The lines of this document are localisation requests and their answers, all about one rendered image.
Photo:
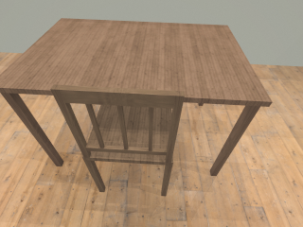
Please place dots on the chair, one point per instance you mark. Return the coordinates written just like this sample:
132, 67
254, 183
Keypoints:
136, 126

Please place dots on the table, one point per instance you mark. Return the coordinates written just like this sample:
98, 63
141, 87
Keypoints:
204, 61

